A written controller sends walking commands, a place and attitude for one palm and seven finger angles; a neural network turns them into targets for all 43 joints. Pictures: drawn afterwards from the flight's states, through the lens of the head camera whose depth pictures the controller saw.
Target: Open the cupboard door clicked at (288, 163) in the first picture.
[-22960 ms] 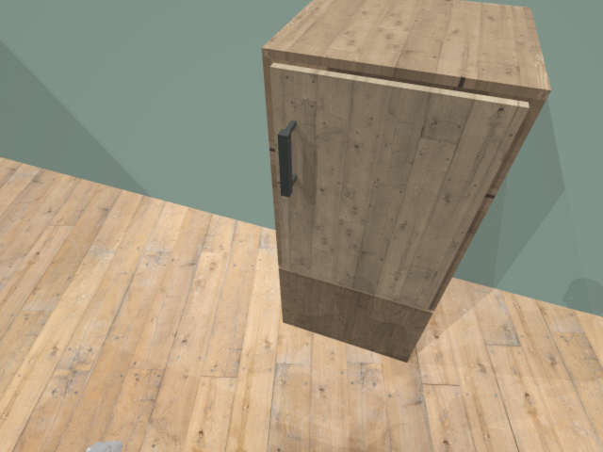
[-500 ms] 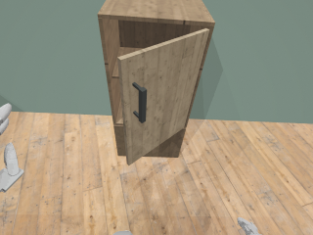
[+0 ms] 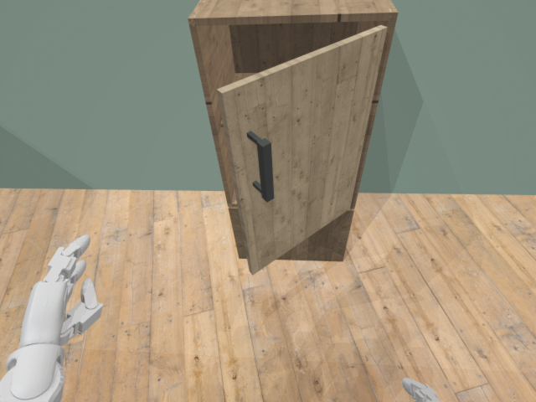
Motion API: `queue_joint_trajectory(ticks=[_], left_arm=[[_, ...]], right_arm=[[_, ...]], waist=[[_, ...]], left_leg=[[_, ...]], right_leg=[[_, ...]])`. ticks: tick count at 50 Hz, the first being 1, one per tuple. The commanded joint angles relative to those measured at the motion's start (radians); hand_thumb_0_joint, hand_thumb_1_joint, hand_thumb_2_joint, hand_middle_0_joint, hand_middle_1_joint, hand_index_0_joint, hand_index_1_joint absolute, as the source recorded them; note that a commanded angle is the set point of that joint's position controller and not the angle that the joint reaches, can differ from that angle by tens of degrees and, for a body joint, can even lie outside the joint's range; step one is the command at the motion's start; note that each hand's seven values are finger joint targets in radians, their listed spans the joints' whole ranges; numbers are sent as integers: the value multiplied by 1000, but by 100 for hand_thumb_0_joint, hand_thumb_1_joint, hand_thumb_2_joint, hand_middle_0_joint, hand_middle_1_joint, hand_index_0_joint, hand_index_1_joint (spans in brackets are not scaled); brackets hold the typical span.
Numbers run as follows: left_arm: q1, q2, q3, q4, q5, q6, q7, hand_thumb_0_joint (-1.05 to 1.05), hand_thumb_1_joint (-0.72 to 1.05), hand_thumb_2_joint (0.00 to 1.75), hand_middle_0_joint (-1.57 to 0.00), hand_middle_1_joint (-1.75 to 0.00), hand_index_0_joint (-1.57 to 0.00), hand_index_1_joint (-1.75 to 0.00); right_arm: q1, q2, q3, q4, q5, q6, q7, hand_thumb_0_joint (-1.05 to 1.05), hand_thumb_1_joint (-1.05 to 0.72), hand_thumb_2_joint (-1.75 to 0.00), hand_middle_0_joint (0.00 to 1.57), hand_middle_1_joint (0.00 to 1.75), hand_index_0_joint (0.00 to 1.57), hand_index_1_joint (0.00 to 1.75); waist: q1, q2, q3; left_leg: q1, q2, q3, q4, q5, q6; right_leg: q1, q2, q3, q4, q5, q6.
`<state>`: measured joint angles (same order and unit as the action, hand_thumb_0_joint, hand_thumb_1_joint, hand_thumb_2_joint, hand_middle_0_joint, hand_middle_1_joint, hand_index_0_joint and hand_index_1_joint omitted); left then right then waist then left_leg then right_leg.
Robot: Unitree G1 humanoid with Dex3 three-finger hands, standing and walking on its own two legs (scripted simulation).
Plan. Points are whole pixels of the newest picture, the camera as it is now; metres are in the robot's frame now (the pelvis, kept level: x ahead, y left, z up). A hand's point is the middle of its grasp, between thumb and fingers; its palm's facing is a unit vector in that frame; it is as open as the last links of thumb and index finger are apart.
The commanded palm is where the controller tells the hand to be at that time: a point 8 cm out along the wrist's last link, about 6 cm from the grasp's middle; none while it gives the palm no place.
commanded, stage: let the arm hang, fingers relaxed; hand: left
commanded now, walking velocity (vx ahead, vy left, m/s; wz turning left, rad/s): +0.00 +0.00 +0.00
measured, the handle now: (260, 167) +0.54 +0.05 +0.04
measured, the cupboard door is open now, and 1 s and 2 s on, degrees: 41 41 41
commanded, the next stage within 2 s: look to check the result in 1.00 s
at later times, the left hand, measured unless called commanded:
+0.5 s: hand out of the picture -0.01 +0.20 -0.16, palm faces +0.03 -0.97 -0.24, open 7.2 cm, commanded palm none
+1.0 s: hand out of the picture +0.00 +0.17 -0.16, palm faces +0.03 -0.99 -0.16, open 7.3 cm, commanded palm none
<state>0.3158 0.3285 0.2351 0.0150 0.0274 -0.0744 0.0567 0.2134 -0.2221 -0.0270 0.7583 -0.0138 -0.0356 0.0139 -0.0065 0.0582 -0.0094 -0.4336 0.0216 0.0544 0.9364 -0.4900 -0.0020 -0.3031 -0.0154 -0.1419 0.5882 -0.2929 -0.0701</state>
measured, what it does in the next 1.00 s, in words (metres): steps on the spot: left foot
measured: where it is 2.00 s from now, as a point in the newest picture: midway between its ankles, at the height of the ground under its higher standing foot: outside the picture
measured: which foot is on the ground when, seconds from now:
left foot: up 0.00-0.08, down 0.10-1.00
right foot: down 0.00-1.00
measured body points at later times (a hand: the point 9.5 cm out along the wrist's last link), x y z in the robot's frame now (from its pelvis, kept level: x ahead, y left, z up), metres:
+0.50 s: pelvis +0.01 +0.02 +0.01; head +0.03 +0.00 +0.46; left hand -0.01 +0.25 -0.14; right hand +0.01 -0.20 -0.15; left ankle +0.01 +0.12 -0.73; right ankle +0.02 -0.08 -0.73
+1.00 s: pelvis +0.02 +0.02 +0.01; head +0.03 +0.01 +0.46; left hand +0.00 +0.23 -0.15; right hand -0.01 -0.18 -0.15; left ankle +0.01 +0.12 -0.73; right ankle +0.02 -0.08 -0.73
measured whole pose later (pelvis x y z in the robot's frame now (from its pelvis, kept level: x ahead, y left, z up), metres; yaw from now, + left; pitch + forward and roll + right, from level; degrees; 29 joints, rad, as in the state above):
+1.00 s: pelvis +0.02 +0.02 +0.01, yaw -1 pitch -2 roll +0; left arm 0.29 0.10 0.01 1.18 0.00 -0.01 0.03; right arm 0.31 -0.11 0.01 1.17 -0.03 0.00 -0.04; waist -0.01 0.02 0.04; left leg -0.14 0.00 0.10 0.39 -0.23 0.03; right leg -0.15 -0.03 -0.12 0.40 -0.23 -0.02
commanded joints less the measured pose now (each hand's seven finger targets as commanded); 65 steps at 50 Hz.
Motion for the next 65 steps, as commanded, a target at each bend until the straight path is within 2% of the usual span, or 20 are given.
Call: queue_joint_trajectory(ticks=[1, 2, 3, 4, 5, 6, 7, 8, 9, 10, 11, 12, 14, 17, 20, 28, 36, 40, 59, 65], left_arm=[[1, -9, -134, 370, 11, 79, -35, 0, 90, 90, -20, -30, -20, -30], [-30, 1, -144, 440, 6, 81, -32, 0, 90, 90, -20, -30, -20, -30], [-42, 4, -150, 497, -2, 83, -36, 0, 90, 90, -20, -30, -20, -30], [-45, -12, -162, 558, -9, 82, -40, 0, 90, 90, -20, -30, -20, -30], [-40, -36, -174, 607, -10, 82, -42, 0, 90, 90, -20, -30, -20, -30], [-40, -40, -181, 657, -6, 80, -38, 0, 90, 90, -20, -30, -20, -30], [-61, -13, -177, 722, -6, 81, -38, 0, 90, 90, -20, -30, -20, -30], [-70, -18, -183, 782, -14, 77, -41, 0, 90, 90, -20, -30, -20, -30], [-63, -26, -186, 836, -18, 73, -42, 0, 90, 90, -20, -30, -20, -30], [-30, -68, -169, 859, -13, 68, -37, 0, 90, 90, -20, -30, -20, -30], [-27, -56, -176, 893, -16, 65, -35, 0, 90, 90, -20, -30, -20, -30], [-31, -51, -181, 918, -16, 64, -33, 0, 90, 90, -20, -30, -20, -30], [-44, -55, -193, 965, -18, 64, -34, 0, 90, 90, -20, -30, -20, -30], [-40, -59, -203, 1027, -20, 62, -33, 0, 90, 90, -20, -30, -20, -30], [-23, -72, -210, 1074, -21, 60, -29, 0, 90, 90, -20, -30, -20, -30], [9, -96, -218, 1132, -23, 61, -19, 0, 90, 90, -20, -30, -20, -30], [32, -124, -215, 1143, -23, 58, -15, 0, 90, 90, -20, -30, -20, -30], [39, -132, -214, 1147, -22, 59, -14, 0, 90, 90, -20, -30, -20, -30], [46, -141, -214, 1141, -21, 57, -14, 0, 90, 90, -20, -30, -20, -30], [44, -138, -212, 1139, -21, 54, -13, 0, 90, 90, -20, -30, -20, -30]], right_arm=[[12, -47, -16, -77, -17, 51, -10, 0, -90, -90, 20, 30, 20, 30], [30, -51, -18, -51, -19, 56, -9, 0, -90, -90, 20, 30, 20, 30], [54, -54, -16, -21, -24, 58, -11, 0, -90, -90, 20, 30, 20, 30], [64, -83, -13, 8, -28, 50, -14, 0, -90, -90, 20, 30, 20, 30], [24, -117, -4, 25, -35, 40, -20, 0, -90, -90, 20, 30, 20, 30], [-8, -120, 6, 40, -35, 42, -26, 0, -90, -90, 20, 30, 20, 30], [-31, -100, 12, 67, -28, 40, -29, 0, -90, -90, 20, 30, 20, 30], [-16, -80, 21, 104, -23, 39, -33, 0, -90, -90, 20, 30, 20, 30], [-6, -65, 25, 136, -20, 37, -38, 0, -90, -90, 20, 30, 20, 30], [6, -45, 19, 152, -26, 34, -44, 0, -90, -90, 20, 30, 20, 30], [18, -38, 19, 172, -22, 33, -46, 0, -90, -90, 20, 30, 20, 30], [34, -39, 18, 186, -16, 36, -49, 0, -90, -90, 20, 30, 20, 30], [60, -39, 15, 224, -12, 40, -51, 0, -90, -90, 20, 30, 20, 30], [84, -36, 16, 271, -8, 42, -50, 0, -90, -90, 20, 30, 20, 30], [102, -26, 20, 312, -8, 40, -51, 0, -90, -90, 20, 30, 20, 30], [134, 8, 28, 375, -9, 41, -51, 0, -90, -90, 20, 30, 20, 30], [153, 33, 30, 393, -9, 31, -56, 0, -90, -90, 20, 30, 20, 30], [163, 43, 30, 397, -9, 31, -57, 0, -90, -90, 20, 30, 20, 30], [174, 39, 27, 390, -9, 29, -58, 0, -90, -90, 20, 30, 20, 30], [170, 37, 26, 392, -7, 25, -59, 0, -90, -90, 20, 30, 20, 30]], waist=[[-10, -358, 8], [-22, -304, -2], [-35, -225, -9], [-33, -108, -28], [1, 23, -41], [18, -3, -41], [15, 55, -7], [5, 123, 0], [6, 144, -6], [13, 191, -47], [11, 196, -65], [9, 120, -63], [-1, 38, -35], [-1, -36, 19], [-2, -79, 47], [-1, -80, 97], [2, -53, 87], [1, -34, 113], [-2, -54, 109], [-3, -54, 82]], left_leg=[[40, -21, 34, -197, 37, 11], [106, -17, 29, -293, 103, 13], [195, -5, 3, -391, 217, 22], [251, 73, -117, -465, 405, 56], [216, 162, -196, -488, 517, 93], [142, 167, -186, -491, 426, 95], [109, 122, -150, -504, 387, 68], [121, 109, -129, -531, 375, 51], [138, 107, -117, -548, 386, 43], [170, 104, -108, -549, 411, 43], [196, 99, -100, -547, 449, 42], [221, 102, -94, -540, 460, 39], [232, 100, -89, -559, 416, 36], [231, 102, -90, -593, 382, 37], [245, 96, -79, -606, 383, 37], [239, 87, -71, -631, 325, 38], [244, 85, -69, -634, 361, 41], [230, 83, -65, -636, 350, 39], [244, 83, -67, -635, 355, 41], [265, 88, -65, -630, 409, 42]], right_leg=[[98, -202, 156, -148, 516, -82], [92, -200, 156, -140, 431, -68], [50, -188, 159, -124, 324, -36], [4, -139, 142, -76, 210, 13], [39, -90, 115, -77, 128, 57], [117, -70, 132, -142, 48, 64], [131, -83, 148, -153, 84, 51], [148, -91, 148, -162, 109, 35], [167, -94, 147, -170, 142, 29], [199, -97, 134, -183, 188, 26], [216, -100, 132, -187, 232, 23], [217, -102, 123, -203, 247, 23], [198, -108, 124, -231, 230, 20], [178, -106, 122, -260, 182, 21], [166, -111, 123, -273, 174, 24], [132, -108, 133, -288, 99, 26], [140, -108, 133, -268, 140, 27], [131, -106, 136, -269, 135, 26], [125, -104, 135, -264, 142, 31], [143, -106, 133, -258, 183, 32]])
